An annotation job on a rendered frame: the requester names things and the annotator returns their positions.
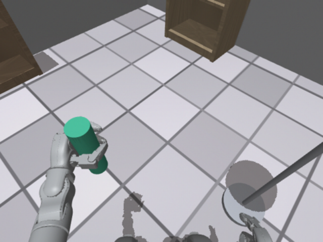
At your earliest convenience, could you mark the left robot arm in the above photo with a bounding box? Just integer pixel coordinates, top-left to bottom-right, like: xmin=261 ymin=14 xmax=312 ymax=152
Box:
xmin=29 ymin=167 xmax=75 ymax=242

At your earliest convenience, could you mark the floor lamp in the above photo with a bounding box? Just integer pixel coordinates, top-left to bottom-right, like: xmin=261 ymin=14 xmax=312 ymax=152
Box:
xmin=222 ymin=142 xmax=323 ymax=227

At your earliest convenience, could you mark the left robot hand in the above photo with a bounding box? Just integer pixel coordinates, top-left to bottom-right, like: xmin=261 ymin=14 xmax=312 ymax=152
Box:
xmin=50 ymin=121 xmax=108 ymax=172

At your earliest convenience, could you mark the right robot hand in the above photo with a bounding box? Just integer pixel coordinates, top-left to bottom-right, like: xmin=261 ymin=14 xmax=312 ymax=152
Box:
xmin=237 ymin=213 xmax=273 ymax=242

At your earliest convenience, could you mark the bookshelf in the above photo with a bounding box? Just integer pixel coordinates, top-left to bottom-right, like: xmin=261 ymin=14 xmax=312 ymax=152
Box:
xmin=0 ymin=0 xmax=43 ymax=94
xmin=165 ymin=0 xmax=250 ymax=63

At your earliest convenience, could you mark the can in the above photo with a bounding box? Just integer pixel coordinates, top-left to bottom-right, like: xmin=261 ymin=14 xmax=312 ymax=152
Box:
xmin=64 ymin=116 xmax=108 ymax=174

